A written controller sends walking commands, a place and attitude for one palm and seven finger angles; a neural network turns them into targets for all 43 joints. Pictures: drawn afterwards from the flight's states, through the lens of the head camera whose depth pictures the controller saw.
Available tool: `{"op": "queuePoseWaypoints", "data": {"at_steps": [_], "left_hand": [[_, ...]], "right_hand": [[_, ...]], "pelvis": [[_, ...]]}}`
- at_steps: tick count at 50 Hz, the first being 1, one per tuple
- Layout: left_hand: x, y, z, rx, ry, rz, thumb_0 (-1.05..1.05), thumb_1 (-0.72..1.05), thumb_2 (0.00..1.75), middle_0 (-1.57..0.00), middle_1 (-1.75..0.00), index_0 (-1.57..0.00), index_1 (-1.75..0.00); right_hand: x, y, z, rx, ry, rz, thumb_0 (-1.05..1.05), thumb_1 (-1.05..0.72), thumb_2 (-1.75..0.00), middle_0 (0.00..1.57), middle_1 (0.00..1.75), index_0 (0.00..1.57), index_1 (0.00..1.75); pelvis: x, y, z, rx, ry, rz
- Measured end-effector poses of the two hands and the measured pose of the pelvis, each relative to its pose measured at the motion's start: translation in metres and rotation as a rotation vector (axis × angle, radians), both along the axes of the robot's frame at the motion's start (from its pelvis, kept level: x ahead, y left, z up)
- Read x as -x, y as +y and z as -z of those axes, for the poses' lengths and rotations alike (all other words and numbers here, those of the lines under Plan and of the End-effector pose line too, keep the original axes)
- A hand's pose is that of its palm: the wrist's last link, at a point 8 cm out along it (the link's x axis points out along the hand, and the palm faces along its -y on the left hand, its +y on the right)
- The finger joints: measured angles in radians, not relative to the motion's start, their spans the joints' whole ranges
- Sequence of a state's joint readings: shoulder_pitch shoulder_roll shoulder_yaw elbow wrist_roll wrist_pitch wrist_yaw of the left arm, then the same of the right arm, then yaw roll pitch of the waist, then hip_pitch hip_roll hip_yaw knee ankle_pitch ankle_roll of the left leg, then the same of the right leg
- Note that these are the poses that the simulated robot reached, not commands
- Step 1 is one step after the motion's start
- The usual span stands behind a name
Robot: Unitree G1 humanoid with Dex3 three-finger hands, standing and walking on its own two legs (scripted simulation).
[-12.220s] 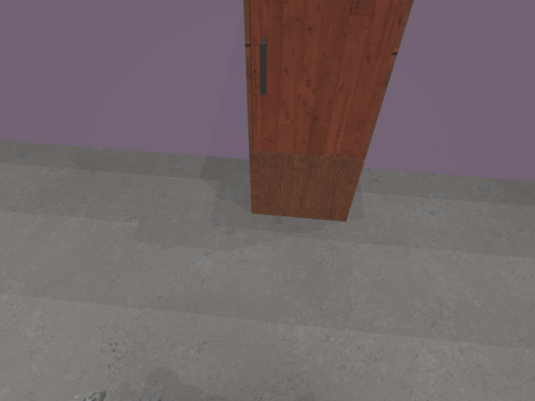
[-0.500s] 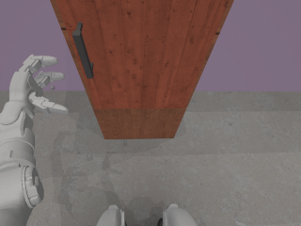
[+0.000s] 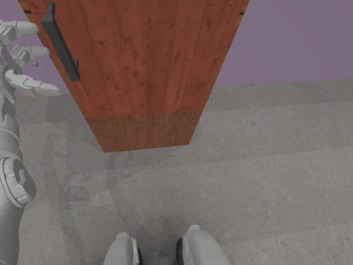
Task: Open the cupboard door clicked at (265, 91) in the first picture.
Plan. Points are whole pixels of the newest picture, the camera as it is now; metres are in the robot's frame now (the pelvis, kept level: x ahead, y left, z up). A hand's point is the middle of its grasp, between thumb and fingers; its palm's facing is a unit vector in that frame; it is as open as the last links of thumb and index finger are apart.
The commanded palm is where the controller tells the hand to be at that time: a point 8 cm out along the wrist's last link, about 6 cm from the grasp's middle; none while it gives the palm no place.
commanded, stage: move the hooked fingers beside the handle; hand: left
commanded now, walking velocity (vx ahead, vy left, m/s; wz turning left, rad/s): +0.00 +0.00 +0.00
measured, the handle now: (64, 46) +0.58 +0.19 +0.08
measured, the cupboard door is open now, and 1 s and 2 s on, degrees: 0 0 0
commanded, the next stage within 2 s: slide the fingers in behind the handle in 0.82 s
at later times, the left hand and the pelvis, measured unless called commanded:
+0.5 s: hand (35, 65) +0.53 +0.24 +0.08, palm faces +0.01 -1.00 +0.00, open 14.0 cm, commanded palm +0.51 +0.28 +0.08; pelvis +0.01 +0.01 +0.00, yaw +0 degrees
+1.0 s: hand (37, 65) +0.53 +0.23 +0.08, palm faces +0.01 -1.00 -0.01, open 14.0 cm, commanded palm +0.51 +0.27 +0.08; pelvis +0.01 +0.01 +0.00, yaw +0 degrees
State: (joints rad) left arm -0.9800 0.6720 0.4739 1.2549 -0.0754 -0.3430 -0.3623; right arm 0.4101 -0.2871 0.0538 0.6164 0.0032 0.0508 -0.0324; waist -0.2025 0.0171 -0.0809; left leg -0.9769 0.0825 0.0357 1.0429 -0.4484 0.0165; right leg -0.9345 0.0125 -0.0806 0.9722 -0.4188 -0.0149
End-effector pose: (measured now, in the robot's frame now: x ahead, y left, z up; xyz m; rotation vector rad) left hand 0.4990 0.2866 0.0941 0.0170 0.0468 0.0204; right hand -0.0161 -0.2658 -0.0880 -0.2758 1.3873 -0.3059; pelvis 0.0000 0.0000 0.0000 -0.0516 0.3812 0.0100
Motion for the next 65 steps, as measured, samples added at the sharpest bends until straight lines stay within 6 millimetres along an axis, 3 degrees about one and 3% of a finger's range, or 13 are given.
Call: {"op": "queuePoseWaypoints", "data": {"at_steps": [6, 12, 32, 46, 65], "left_hand": [[-0.012, 0.001, 0.0, 0.007, -0.004, 0.011, -0.01, -0.5, 0.3, -0.3, -1.2, -0.3, -1.2], [-0.008, 0.007, 0.009, 0.005, 0.015, 0.004, -0.01, -0.5, 0.3, -0.3, -1.19, -0.3, -1.2], [-0.011, 0.003, 0.012, 0.013, 0.002, 0.005, -0.01, -0.5, 0.3, -0.3, -1.2, -0.3, -1.2], [-0.009, 0.005, 0.01, 0.001, -0.01, -0.001, -0.01, -0.5, 0.3, -0.3, -1.2, -0.3, -1.2], [-0.006, -0.025, 0.014, 0.009, 0.006, 0.006, -0.01, -0.5, 0.3, -0.3, -1.2, -0.3, -1.2]], "right_hand": [[0.009, 0.004, -0.002, -0.004, 0.043, 0.019, 0.0, -0.9, -0.89, 0.2, 0.3, 0.2, 0.3], [0.01, 0.009, -0.005, -0.013, 0.059, 0.03, 0.0, -0.9, -0.89, 0.2, 0.3, 0.2, 0.3], [-0.022, 0.011, -0.001, -0.01, 0.003, -0.014, 0.0, -0.9, -0.89, 0.2, 0.3, 0.2, 0.3], [-0.009, 0.011, 0.002, -0.019, 0.039, 0.002, 0.0, -0.9, -0.89, 0.2, 0.3, 0.2, 0.3], [-0.011, 0.007, 0.002, -0.029, 0.006, -0.001, 0.0, -0.9, -0.89, 0.2, 0.3, 0.2, 0.3]], "pelvis": [[-0.003, 0.002, 0.001, 0.005, 0.018, 0.007], [-0.007, 0.005, -0.002, 0.005, 0.021, 0.015], [-0.01, 0.01, 0.0, 0.013, 0.017, 0.0], [-0.009, 0.007, 0.001, 0.014, 0.02, -0.001], [-0.006, 0.003, 0.0, 0.007, 0.005, -0.002]]}}
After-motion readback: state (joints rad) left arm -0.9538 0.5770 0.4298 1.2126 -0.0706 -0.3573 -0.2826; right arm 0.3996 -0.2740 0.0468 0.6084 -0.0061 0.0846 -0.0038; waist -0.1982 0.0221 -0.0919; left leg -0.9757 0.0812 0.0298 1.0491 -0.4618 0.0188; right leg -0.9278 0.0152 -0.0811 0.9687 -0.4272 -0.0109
